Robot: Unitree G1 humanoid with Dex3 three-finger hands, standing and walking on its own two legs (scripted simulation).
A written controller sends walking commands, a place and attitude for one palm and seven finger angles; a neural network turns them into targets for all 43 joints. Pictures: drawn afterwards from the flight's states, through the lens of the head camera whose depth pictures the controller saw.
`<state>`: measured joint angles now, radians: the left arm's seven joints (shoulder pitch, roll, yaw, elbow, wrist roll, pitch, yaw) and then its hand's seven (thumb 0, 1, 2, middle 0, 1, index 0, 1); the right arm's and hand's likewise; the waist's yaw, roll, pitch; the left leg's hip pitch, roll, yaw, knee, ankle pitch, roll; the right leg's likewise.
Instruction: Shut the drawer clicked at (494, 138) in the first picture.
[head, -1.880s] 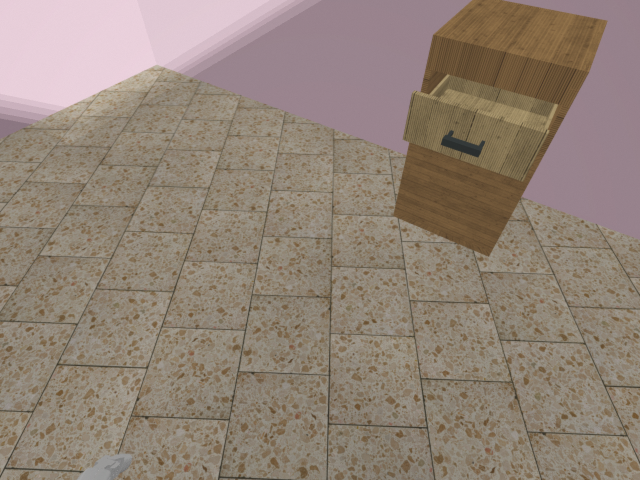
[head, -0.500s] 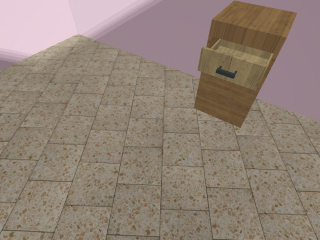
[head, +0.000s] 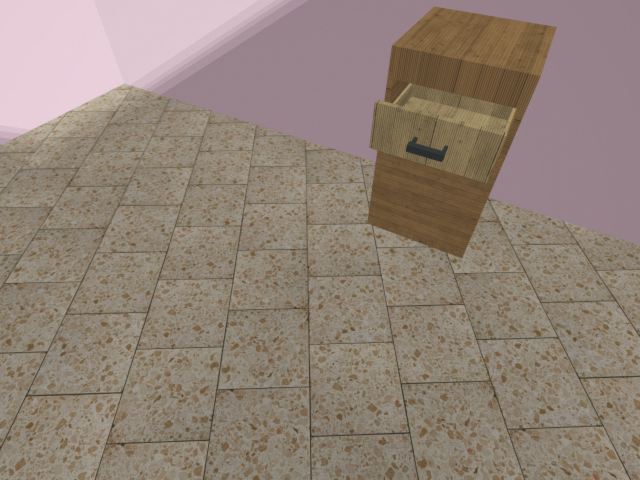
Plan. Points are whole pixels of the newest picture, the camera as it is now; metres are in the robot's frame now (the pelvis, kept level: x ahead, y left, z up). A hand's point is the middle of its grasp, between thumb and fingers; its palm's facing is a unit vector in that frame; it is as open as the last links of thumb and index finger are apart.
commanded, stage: walk to a spot facing it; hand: left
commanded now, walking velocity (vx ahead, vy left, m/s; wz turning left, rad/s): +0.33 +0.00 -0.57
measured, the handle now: (427, 148) +1.05 -0.24 -0.18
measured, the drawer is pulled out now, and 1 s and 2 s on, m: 0.17 0.17 0.17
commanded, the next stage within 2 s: take the last steps up to it in 0.82 s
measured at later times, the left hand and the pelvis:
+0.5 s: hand out of the picture +0.14 +0.15 -0.16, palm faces -0.09 -0.98 -0.18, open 7.4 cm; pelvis +0.18 -0.03 +0.00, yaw -11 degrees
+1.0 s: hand (292, 275) +0.53 +0.10 -0.15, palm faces -0.44 -0.87 -0.22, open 7.4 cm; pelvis +0.34 -0.02 +0.00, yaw -28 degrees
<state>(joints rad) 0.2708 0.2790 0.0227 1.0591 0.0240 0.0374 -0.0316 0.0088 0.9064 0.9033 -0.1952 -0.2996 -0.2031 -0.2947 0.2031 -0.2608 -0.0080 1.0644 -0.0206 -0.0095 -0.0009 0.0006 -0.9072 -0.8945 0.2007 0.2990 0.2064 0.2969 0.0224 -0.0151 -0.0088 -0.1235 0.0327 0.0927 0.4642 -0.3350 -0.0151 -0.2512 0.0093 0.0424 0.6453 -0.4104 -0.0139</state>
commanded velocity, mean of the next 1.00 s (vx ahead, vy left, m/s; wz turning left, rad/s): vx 0.20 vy -0.01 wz -0.42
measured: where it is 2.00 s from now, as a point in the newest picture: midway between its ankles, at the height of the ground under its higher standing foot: (391, 387)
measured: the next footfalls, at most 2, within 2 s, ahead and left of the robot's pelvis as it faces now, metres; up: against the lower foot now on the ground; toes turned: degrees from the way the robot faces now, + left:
left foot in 0.58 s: +0.41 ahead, +0.06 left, +0.00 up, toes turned -7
right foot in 1.08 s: +0.36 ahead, -0.18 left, +0.00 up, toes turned -37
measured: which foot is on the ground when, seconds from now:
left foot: down 0.00-0.12, up 0.14-0.56, down 0.58-1.00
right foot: down 0.00-0.58, up 0.60-1.00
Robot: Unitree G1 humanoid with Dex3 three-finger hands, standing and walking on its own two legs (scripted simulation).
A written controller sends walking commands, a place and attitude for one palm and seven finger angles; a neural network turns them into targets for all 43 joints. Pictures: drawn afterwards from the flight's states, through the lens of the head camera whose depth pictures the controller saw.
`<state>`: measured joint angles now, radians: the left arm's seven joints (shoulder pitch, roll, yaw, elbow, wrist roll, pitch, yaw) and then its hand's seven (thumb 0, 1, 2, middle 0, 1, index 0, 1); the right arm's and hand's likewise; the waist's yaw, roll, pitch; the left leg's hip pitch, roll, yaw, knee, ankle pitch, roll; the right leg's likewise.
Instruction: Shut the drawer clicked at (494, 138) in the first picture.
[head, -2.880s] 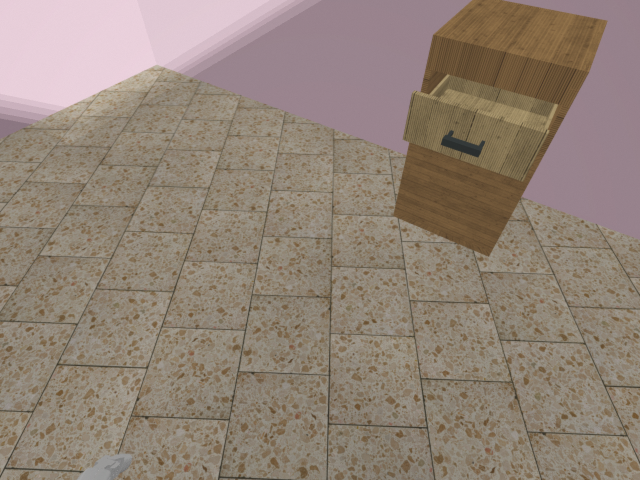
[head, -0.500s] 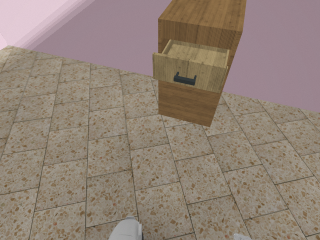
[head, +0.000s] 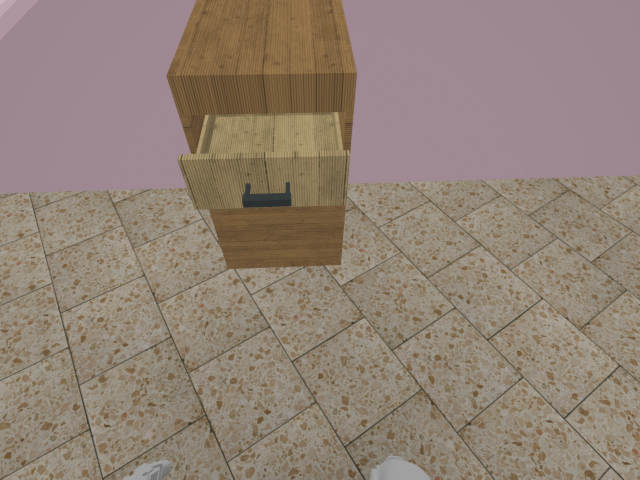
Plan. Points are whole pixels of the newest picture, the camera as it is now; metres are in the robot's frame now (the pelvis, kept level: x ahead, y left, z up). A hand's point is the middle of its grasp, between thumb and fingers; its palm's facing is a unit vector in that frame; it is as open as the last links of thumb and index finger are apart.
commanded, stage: take the last steps up to it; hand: left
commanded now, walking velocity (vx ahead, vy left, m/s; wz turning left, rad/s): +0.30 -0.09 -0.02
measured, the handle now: (267, 193) +0.73 +0.15 -0.17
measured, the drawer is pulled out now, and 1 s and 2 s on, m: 0.17 0.17 0.17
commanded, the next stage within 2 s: come to a stop and stand still in 0.80 s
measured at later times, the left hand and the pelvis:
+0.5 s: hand out of the picture +0.12 +0.18 -0.19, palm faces +0.06 -0.99 -0.15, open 7.3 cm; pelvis +0.15 +0.00 -0.01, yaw -1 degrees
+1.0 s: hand (266, 329) +0.38 +0.11 -0.17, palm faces +0.03 -0.98 -0.22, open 7.3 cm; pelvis +0.31 -0.07 -0.01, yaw +1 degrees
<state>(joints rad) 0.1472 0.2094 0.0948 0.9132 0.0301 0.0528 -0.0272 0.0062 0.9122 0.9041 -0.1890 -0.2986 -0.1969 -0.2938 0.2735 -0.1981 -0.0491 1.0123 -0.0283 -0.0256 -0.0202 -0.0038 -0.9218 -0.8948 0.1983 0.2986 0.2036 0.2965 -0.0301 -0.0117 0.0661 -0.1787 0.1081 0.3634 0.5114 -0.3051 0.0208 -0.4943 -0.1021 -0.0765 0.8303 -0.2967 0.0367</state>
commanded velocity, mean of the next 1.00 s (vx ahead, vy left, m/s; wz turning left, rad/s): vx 0.17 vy -0.03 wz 0.04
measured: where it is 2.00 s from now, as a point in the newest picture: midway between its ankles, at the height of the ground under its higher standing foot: (318, 462)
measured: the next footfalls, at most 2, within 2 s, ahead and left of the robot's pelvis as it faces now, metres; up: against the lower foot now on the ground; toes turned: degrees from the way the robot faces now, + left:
right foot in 0.08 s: +0.09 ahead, -0.13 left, +0.00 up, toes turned -9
left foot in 0.46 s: +0.21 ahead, +0.10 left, +0.00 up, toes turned +10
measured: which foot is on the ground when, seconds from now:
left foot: down 0.00-0.08, up 0.10-0.44, down 0.46-0.92, up 0.94-1.00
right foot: up 0.00-0.06, down 0.08-0.46, up 0.48-0.90, down 0.92-1.00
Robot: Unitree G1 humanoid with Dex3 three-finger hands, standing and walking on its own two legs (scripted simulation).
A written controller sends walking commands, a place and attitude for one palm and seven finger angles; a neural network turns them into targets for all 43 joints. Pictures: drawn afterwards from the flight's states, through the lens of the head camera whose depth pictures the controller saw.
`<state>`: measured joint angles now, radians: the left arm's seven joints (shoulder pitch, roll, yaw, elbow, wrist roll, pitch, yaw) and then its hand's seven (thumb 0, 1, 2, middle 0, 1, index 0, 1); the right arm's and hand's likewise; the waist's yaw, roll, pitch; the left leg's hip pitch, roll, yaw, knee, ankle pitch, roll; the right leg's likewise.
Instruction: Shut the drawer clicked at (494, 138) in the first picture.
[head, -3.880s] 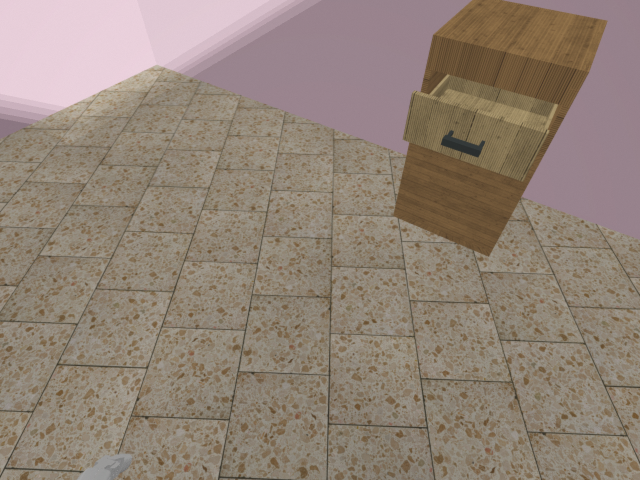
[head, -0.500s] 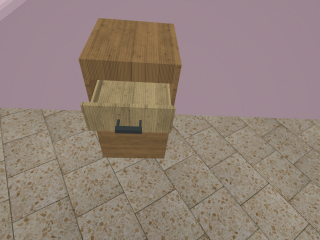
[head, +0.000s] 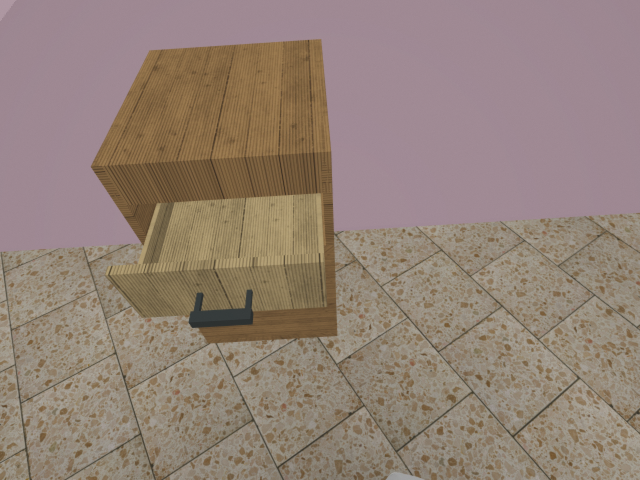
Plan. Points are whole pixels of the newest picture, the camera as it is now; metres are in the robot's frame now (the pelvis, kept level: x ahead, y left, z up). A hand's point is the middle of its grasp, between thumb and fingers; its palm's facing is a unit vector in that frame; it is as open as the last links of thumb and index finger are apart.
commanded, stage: come to a stop and stand still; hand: left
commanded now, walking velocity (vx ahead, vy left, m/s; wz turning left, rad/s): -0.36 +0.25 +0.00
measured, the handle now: (223, 307) +0.43 +0.20 -0.17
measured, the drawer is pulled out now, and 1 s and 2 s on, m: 0.17 0.17 0.17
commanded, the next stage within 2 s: look again from close up in 1.82 s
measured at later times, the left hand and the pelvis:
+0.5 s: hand out of the picture +0.00 +0.27 -0.16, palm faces +0.09 -0.95 -0.28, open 7.4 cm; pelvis -0.03 +0.06 +0.00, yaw +2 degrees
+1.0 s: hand out of the picture -0.05 +0.29 -0.15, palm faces +0.01 -0.98 -0.21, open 7.3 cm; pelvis -0.06 +0.12 +0.02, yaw +0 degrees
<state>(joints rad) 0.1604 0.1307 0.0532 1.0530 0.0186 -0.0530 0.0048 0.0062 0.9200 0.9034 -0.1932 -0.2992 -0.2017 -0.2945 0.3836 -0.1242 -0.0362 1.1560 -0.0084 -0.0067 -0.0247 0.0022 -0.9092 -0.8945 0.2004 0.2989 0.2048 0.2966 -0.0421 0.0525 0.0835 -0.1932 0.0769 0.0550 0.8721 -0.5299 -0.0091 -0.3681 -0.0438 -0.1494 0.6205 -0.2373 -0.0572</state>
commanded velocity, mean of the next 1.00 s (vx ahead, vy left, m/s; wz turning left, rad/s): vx -0.05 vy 0.04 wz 0.00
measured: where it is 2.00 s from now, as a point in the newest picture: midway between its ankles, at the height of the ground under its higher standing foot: outside the picture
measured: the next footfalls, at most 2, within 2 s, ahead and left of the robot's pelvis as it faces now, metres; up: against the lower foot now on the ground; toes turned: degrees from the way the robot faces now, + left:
left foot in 0.48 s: -0.01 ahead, +0.17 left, +0.00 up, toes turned +4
right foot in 0.72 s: +0.01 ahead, -0.01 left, +0.00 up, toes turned +0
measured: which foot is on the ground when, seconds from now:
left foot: up 0.00-0.46, down 0.48-1.00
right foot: down 0.00-0.50, up 0.52-0.70, down 0.72-1.00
